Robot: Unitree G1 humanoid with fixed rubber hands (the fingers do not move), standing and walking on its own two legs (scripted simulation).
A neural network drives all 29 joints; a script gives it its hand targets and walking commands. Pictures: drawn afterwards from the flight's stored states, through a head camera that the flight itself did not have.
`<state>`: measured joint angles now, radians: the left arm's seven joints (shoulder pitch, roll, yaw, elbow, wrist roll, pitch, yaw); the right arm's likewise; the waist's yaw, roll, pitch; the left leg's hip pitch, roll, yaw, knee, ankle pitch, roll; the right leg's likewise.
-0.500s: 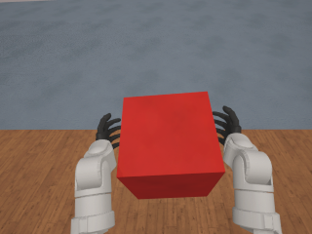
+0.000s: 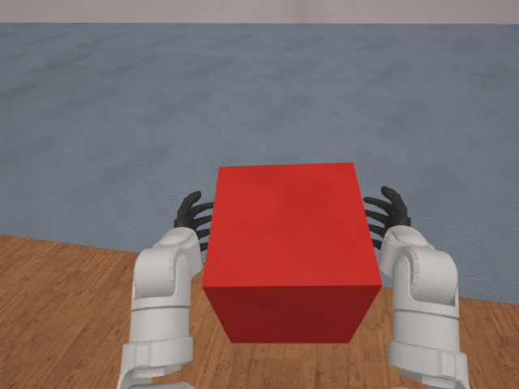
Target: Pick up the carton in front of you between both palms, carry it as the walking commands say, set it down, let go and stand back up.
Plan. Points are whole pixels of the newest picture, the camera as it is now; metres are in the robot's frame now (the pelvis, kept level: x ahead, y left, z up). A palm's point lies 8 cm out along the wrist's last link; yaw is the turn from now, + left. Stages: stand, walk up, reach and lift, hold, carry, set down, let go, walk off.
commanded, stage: carry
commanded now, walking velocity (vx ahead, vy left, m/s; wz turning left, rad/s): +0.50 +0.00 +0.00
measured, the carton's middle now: (287, 259) +0.34 +0.02 +0.05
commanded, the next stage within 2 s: none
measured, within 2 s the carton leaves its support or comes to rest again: neither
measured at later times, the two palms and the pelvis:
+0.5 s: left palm (265, 158) +0.61 +0.08 +0.05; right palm (400, 161) +0.62 -0.22 +0.06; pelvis +0.29 -0.06 -0.05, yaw +0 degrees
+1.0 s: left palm (268, 115) +0.91 +0.10 +0.01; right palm (367, 111) +0.93 -0.20 +0.02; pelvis +0.60 -0.07 -0.10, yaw +0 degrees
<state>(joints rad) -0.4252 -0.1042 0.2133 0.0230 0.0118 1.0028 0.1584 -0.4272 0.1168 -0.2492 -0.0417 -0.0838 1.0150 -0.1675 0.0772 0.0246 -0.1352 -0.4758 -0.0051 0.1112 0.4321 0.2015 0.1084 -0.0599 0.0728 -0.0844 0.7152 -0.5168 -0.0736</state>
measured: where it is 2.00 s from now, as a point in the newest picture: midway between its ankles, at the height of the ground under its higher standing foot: (310, 238)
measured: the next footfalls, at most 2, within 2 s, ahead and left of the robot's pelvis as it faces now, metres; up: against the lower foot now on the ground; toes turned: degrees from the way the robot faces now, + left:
right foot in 0.42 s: +0.39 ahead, -0.12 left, -0.04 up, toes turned -4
left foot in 0.98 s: +0.72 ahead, -0.01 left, -0.08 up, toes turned +3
